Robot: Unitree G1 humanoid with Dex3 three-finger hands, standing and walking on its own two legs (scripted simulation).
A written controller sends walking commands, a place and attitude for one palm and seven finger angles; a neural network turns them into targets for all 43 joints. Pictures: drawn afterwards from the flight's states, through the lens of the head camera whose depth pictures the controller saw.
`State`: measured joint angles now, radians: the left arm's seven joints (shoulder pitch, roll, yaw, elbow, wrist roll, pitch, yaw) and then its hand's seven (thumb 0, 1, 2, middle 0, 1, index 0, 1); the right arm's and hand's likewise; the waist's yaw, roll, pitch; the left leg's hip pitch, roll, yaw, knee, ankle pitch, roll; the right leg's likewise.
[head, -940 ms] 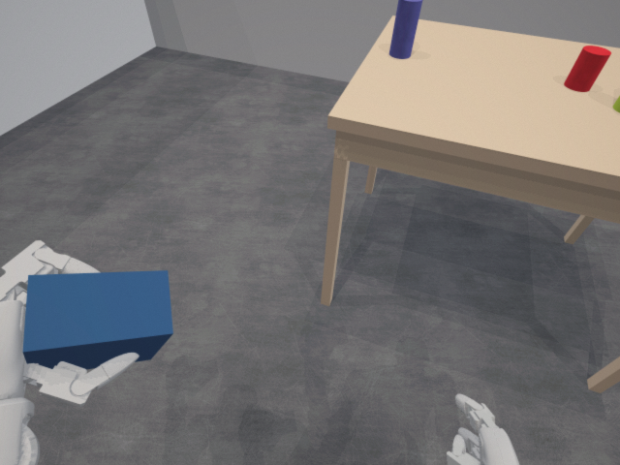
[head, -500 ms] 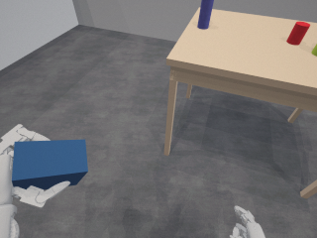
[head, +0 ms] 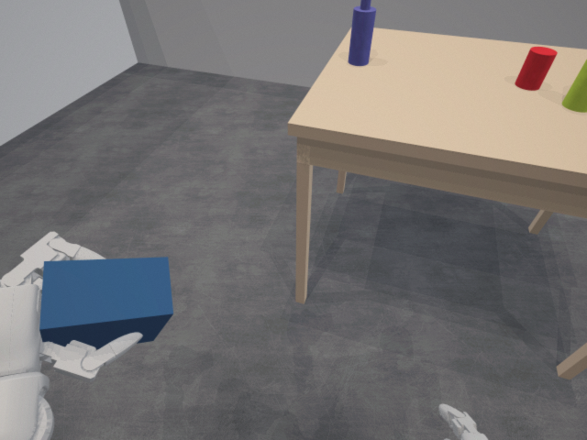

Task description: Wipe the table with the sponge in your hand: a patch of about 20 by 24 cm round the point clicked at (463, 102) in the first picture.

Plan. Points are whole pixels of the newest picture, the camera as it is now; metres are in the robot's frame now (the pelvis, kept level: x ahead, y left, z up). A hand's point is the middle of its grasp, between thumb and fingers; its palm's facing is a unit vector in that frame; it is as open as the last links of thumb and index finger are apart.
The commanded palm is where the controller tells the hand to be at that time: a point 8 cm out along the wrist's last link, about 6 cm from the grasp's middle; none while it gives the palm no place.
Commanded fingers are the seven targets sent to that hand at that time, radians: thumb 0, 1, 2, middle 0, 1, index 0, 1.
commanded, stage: walk to a spot facing it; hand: left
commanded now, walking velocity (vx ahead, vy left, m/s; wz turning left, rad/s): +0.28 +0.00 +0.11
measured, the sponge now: (124, 305) +0.23 +0.20 +0.14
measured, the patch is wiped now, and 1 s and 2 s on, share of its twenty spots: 0.00 0.00 0.00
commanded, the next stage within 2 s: turn to face it in 0.10 s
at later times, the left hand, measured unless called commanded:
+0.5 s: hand (166, 208) +0.35 +0.19 +0.17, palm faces +0.28 -0.83 -0.48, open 10.4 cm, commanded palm +0.30 +0.23 +0.18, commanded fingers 0.00 0.10 1.30 -1.20 -1.60 -1.20 -1.60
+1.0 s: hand (289, 177) +0.40 +0.03 +0.18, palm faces +0.02 -0.85 -0.52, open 10.3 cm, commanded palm +0.37 +0.08 +0.18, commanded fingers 0.00 0.10 1.30 -1.20 -1.60 -1.20 -1.60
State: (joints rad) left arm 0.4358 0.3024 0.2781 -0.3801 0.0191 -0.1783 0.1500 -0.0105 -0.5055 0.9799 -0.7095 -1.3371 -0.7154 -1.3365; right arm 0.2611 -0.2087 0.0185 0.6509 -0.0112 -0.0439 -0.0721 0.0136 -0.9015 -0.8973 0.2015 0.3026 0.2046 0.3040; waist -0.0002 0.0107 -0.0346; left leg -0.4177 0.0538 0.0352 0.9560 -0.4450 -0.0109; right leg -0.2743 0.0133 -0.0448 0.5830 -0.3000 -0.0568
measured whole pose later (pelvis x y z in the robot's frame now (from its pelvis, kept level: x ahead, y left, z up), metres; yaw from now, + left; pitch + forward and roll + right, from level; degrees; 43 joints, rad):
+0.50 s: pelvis +0.10 -0.02 +0.00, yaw -8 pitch -1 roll +1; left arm 0.43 0.37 0.35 -0.47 -0.01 -0.18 0.13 -0.01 -0.51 0.98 -0.71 -1.34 -0.72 -1.34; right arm 0.19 -0.12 0.05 0.56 -0.01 -0.09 -0.03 0.01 -0.90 -0.90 0.20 0.30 0.21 0.30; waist 0.04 0.04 0.09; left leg -0.14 0.16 0.24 0.56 -0.36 -0.07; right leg -0.42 -0.02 -0.14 0.72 -0.31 0.03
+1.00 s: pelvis +0.10 -0.10 +0.01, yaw -26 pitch +2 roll +4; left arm 0.52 0.41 0.42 -0.47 -0.05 -0.21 0.14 -0.01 -0.51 0.98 -0.71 -1.34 -0.72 -1.34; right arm 0.16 -0.26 -0.05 0.58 0.01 0.06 -0.02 0.01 -0.91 -0.90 0.19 0.30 0.20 0.30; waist -0.01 -0.02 0.03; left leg -0.38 0.02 0.05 0.82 -0.43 -0.07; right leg -0.30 0.19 0.08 0.32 -0.03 -0.06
